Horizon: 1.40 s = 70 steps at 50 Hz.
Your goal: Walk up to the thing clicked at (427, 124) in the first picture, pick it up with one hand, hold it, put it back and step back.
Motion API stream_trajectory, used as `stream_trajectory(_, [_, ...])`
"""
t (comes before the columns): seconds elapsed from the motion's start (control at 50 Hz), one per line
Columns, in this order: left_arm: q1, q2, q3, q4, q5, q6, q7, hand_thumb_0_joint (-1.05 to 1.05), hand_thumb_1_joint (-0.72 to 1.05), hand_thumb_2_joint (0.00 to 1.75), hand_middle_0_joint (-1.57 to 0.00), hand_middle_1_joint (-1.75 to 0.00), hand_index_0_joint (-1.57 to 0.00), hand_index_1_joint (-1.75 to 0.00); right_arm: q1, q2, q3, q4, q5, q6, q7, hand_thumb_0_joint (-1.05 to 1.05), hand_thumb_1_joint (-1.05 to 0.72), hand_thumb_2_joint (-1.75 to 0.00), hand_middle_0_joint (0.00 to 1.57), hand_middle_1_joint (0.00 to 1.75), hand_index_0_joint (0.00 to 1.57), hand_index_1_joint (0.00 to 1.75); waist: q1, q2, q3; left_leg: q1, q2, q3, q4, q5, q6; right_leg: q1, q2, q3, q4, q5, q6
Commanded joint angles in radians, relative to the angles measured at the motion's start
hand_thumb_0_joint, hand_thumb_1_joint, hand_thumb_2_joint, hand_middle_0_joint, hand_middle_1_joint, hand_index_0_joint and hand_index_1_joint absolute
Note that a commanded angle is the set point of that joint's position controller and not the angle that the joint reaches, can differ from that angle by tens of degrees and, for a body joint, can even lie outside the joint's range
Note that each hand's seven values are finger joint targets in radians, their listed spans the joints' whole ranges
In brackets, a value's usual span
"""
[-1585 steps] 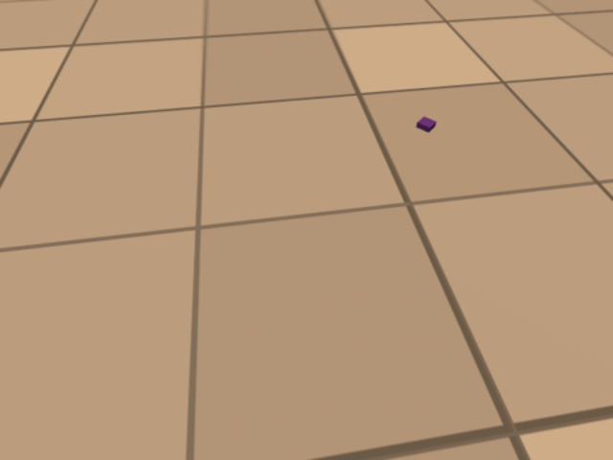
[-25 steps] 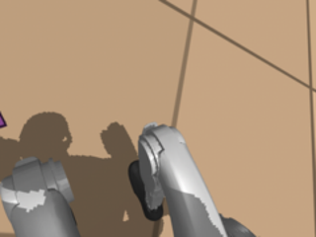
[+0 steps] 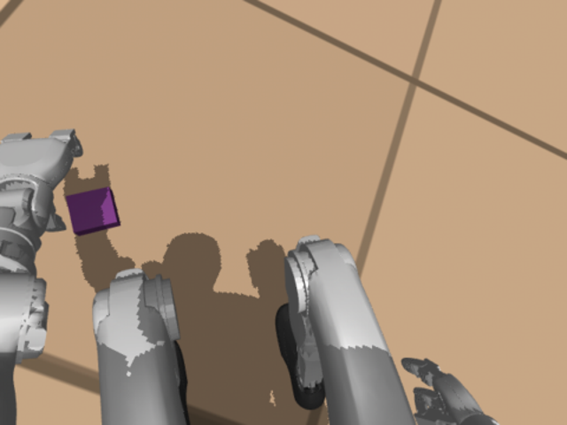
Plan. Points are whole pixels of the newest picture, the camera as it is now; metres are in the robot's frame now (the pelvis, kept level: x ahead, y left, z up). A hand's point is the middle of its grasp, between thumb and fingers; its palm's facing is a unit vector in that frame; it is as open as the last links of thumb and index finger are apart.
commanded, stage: withdraw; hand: left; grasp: from above
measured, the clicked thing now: (94, 211) +0.49 +0.25 -0.34
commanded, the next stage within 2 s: home in 0.04 s
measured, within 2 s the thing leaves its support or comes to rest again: neither
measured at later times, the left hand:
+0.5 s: hand (32, 187) +0.47 +0.27 -0.13, palm faces -0.33 -0.27 -0.91, open 10.4 cm
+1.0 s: hand out of the picture +0.29 +0.22 +0.09, palm faces -0.07 -0.89 -0.45, open 7.4 cm
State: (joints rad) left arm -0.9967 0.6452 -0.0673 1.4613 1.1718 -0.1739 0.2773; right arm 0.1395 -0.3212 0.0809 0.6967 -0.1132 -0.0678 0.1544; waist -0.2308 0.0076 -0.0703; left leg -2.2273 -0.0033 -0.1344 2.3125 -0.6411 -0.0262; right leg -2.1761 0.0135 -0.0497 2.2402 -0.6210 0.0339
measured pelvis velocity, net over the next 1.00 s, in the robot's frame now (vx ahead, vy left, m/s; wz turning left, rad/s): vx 0.02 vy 0.00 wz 0.07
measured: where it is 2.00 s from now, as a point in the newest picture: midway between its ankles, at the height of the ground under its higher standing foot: (241, 394)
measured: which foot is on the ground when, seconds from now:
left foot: down 0.00-1.00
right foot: down 0.00-1.00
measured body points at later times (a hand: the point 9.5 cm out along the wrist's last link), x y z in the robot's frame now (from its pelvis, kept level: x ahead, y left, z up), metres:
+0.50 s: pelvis +0.02 +0.01 +0.01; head +0.24 +0.04 +0.40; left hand +0.48 +0.28 -0.08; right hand +0.07 -0.25 -0.11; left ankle +0.09 +0.13 -0.32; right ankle +0.12 -0.13 -0.32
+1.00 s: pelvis +0.02 +0.00 +0.19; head +0.16 +0.03 +0.62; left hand +0.29 +0.27 +0.12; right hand +0.26 -0.23 +0.10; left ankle +0.09 +0.13 -0.32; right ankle +0.11 -0.13 -0.32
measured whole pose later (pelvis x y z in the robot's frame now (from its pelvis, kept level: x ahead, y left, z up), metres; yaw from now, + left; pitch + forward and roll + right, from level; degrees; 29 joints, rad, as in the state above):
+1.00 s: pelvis +0.02 +0.00 +0.19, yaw +4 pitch +27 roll -4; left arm -0.02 0.33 0.01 0.26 0.18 0.24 0.06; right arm 0.05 -0.25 0.00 0.55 0.03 -0.07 -0.02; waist -0.04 0.03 -0.20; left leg -1.59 0.01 -0.09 1.72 -0.62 -0.02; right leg -1.54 -0.01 -0.04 1.67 -0.61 0.02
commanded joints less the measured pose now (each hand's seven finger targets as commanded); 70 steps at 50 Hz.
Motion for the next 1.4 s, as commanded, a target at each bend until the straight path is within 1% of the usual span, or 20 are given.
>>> stream_trajectory(0.0, [-0.314,0.217,0.055,-0.025,0.057,-0.062,0.117,0.00,-0.24,0.80,-0.29,-0.80,-0.30,-0.80,0.182,-0.207,-0.044,-0.017,-0.022,-0.018,-0.026,0.00,-0.89,-0.90,0.20,0.30,0.20,0.30,-0.067,0.132,-0.505,0.268,-0.024,0.095,-0.175,-0.005,0.058,0.284,0.041,-0.062,-0.227,0.002,-0.069])
stream_trajectory(0.12, [-0.351,0.359,0.195,-0.085,0.132,-0.076,0.294,0.00,-0.26,0.79,-0.27,-0.80,-0.28,-0.79,0.209,-0.230,-0.051,0.004,-0.065,-0.044,-0.019,0.00,-0.89,-0.90,0.20,0.30,0.20,0.30,-0.042,0.328,-0.640,0.427,-0.011,0.096,-0.153,0.080,0.036,0.261,0.035,-0.091,-0.148,0.088,-0.076])
stream_trajectory(0.18, [-0.310,0.358,0.237,-0.222,0.108,-0.032,0.335,0.00,-0.07,0.97,-0.23,-0.68,-0.21,-0.71,0.200,-0.238,-0.090,0.005,-0.070,-0.052,-0.008,0.00,-0.89,-0.90,0.20,0.30,0.20,0.30,-0.019,0.433,-0.760,0.542,-0.006,0.100,-0.178,0.117,0.028,0.238,0.024,-0.113,-0.120,0.138,-0.080])
stream_trajectory(0.22, [-0.317,0.335,0.220,-0.290,0.064,0.005,0.327,0.00,0.01,0.96,-0.23,-0.65,-0.21,-0.67,0.197,-0.233,-0.111,0.008,-0.063,-0.052,0.004,0.00,-0.89,-0.90,0.20,0.30,0.20,0.30,-0.008,0.489,-0.832,0.582,-0.002,0.103,-0.190,0.140,0.022,0.241,0.024,-0.105,-0.116,0.163,-0.090])
stream_trajectory(0.3, [-0.197,0.277,0.211,-0.327,-0.044,0.084,0.255,0.00,0.13,0.96,-0.22,-0.61,-0.21,-0.62,0.251,-0.232,-0.151,0.035,-0.032,-0.040,0.017,0.00,-0.89,-0.90,0.20,0.30,0.20,0.30,0.023,0.417,-0.895,0.579,-0.002,0.114,-0.213,0.181,0.036,0.313,0.026,-0.097,-0.167,0.218,-0.081])
stream_trajectory(0.36, [-0.098,0.228,0.207,-0.420,-0.164,0.128,0.166,0.00,0.30,0.98,-0.22,-0.57,-0.21,-0.58,0.281,-0.215,-0.170,0.044,0.001,-0.027,0.019,0.00,-0.89,-0.90,0.20,0.30,0.20,0.30,0.069,0.359,-0.938,0.593,-0.007,0.121,-0.252,0.233,0.044,0.420,0.025,-0.081,-0.217,0.260,-0.075])
stream_trajectory(0.42, [0.042,0.095,0.151,-0.505,-0.292,0.162,0.058,0.00,0.43,0.97,-0.22,-0.52,-0.21,-0.53,0.273,-0.195,-0.178,0.012,0.040,-0.011,0.015,0.00,-0.89,-0.90,0.20,0.30,0.20,0.30,0.059,0.231,-0.850,0.539,-0.012,0.111,-0.313,0.211,0.057,0.493,0.024,-0.074,-0.292,0.256,-0.067])
stream_trajectory(0.46, [0.138,0.134,0.192,-0.629,-0.359,0.174,-0.013,0.00,0.59,1.01,-0.23,-0.49,-0.22,-0.49,0.229,-0.210,-0.191,-0.045,0.063,0.000,0.001,0.00,-0.89,-0.90,0.20,0.30,0.20,0.30,0.089,0.185,-0.829,0.562,-0.008,0.098,-0.352,0.216,0.059,0.528,0.023,-0.064,-0.326,0.261,-0.066])
stream_trajectory(0.48, [0.202,0.092,0.166,-0.661,-0.386,0.182,-0.053,0.00,0.67,1.02,-0.23,-0.48,-0.22,-0.49,0.215,-0.198,-0.192,-0.060,0.073,0.007,-0.004,0.00,-0.90,-0.90,0.20,0.30,0.20,0.30,0.098,0.158,-0.824,0.570,-0.007,0.093,-0.375,0.211,0.059,0.552,0.022,-0.059,-0.346,0.258,-0.065])
stream_trajectory(0.5, [0.272,0.004,0.109,-0.682,-0.421,0.190,-0.094,0.00,0.75,1.02,-0.23,-0.45,-0.22,-0.46,0.207,-0.178,-0.186,-0.063,0.080,0.013,-0.005,0.00,-0.90,-0.90,0.20,0.30,0.20,0.30,0.081,0.126,-0.760,0.546,-0.007,0.090,-0.392,0.191,0.062,0.560,0.021,-0.055,-0.372,0.248,-0.062])
stream_trajectory(0.54, [0.330,0.039,0.168,-0.800,-0.508,0.199,-0.135,0.00,0.87,0.97,-0.21,-0.37,-0.21,-0.37,0.165,-0.175,-0.183,-0.108,0.094,0.019,-0.019,0.00,-0.90,-0.90,0.20,0.30,0.20,0.30,0.105,0.052,-0.692,0.513,-0.005,0.085,-0.428,0.129,0.071,0.582,0.020,-0.041,-0.429,0.196,-0.060])
stream_trajectory(0.58, [0.367,-0.014,0.128,-0.926,-0.561,0.194,-0.174,0.00,0.90,0.90,-0.20,-0.30,-0.20,-0.30,0.136,-0.147,-0.180,-0.129,0.101,0.021,-0.032,0.00,-0.90,-0.90,0.20,0.30,0.20,0.30,0.118,0.066,-0.690,0.549,-0.003,0.086,-0.482,0.095,0.068,0.620,0.017,-0.028,-0.469,0.159,-0.060])
stream_trajectory(0.64, [0.424,-0.020,0.164,-1.045,-0.641,0.197,-0.189,0.00,0.90,0.90,-0.20,-0.30,-0.20,-0.30,0.088,-0.133,-0.183,-0.166,0.115,0.019,-0.056,0.00,-0.90,-0.90,0.20,0.30,0.20,0.30,0.143,0.072,-0.648,0.620,0.002,0.075,-0.556,0.029,0.063,0.628,0.014,-0.016,-0.533,0.088,-0.064])
stream_trajectory(0.74, [0.534,-0.097,0.150,-1.185,-0.733,0.221,-0.186,0.00,0.90,0.90,-0.20,-0.30,-0.20,-0.30,0.023,-0.122,-0.173,-0.197,0.130,-0.002,-0.104,0.00,-0.90,-0.90,0.20,0.30,0.20,0.30,0.155,0.148,-0.593,0.789,0.013,0.035,-0.712,-0.064,0.047,0.633,0.004,-0.016,-0.604,0.025,-0.065])
stream_trajectory(0.84, [0.697,-0.141,0.146,-1.348,-0.881,0.298,-0.193,0.00,0.90,0.90,-0.20,-0.30,-0.20,-0.30,-0.020,-0.108,-0.164,-0.242,0.143,-0.025,-0.156,0.00,-0.90,-0.90,0.20,0.30,0.20,0.30,0.167,0.140,-0.642,0.953,0.011,0.049,-0.812,-0.015,0.044,0.771,-0.001,0.001,-0.723,0.047,-0.061])
stream_trajectory(0.94, [0.850,-0.184,0.140,-1.429,-1.036,0.382,-0.189,0.00,0.90,0.90,-0.20,-0.30,-0.20,-0.30,-0.036,-0.073,-0.141,-0.262,0.149,-0.047,-0.198,0.00,-0.90,-0.90,0.20,0.30,0.20,0.30,0.142,0.070,-0.553,1.019,0.006,0.069,-0.906,0.005,0.054,0.934,-0.002,0.019,-0.880,0.046,-0.052])
stream_trajectory(1.02, [0.964,-0.207,0.154,-1.483,-1.105,0.435,-0.180,0.00,0.90,0.90,-0.20,-0.30,-0.20,-0.30,-0.025,-0.049,-0.122,-0.275,0.155,-0.069,-0.228,0.00,-0.90,-0.90,0.20,0.30,0.20,0.30,0.146,0.066,-0.473,1.104,0.010,0.061,-1.008,-0.002,0.053,1.035,0.000,0.029,-0.987,0.034,-0.051])
stream_trajectory(1.16, [1.141,-0.274,0.184,-1.552,-1.196,0.510,-0.172,0.00,0.90,0.90,-0.20,-0.30,-0.20,-0.30,0.036,-0.022,-0.090,-0.290,0.159,-0.106,-0.290,0.00,-0.90,-0.90,0.20,0.30,0.20,0.30,0.160,0.068,-0.419,1.315,0.012,0.058,-1.171,0.193,0.043,1.252,0.001,0.019,-1.140,0.199,-0.051])
stream_trajectory(1.26, [1.272,-0.304,0.186,-1.630,-1.233,0.542,-0.182,0.00,0.90,0.90,-0.20,-0.30,-0.20,-0.30,0.076,-0.009,-0.083,-0.305,0.152,-0.137,-0.326,0.00,-0.90,-0.90,0.20,0.30,0.20,0.30,0.165,0.073,-0.340,1.432,0.009,0.071,-1.285,0.261,0.040,1.390,0.005,0.010,-1.268,0.262,-0.044])
stream_trajectory(1.38, [1.434,-0.323,0.175,-1.744,-1.235,0.575,-0.197,0.00,0.90,0.90,-0.20,-0.30,-0.20,-0.30,0.113,-0.004,-0.089,-0.326,0.141,-0.164,-0.347,0.00,-0.90,-0.90,0.20,0.30,0.20,0.30,0.180,0.091,-0.287,1.580,0.014,0.074,-1.394,0.422,0.026,1.511,0.014,-0.013,-1.360,0.384,-0.044])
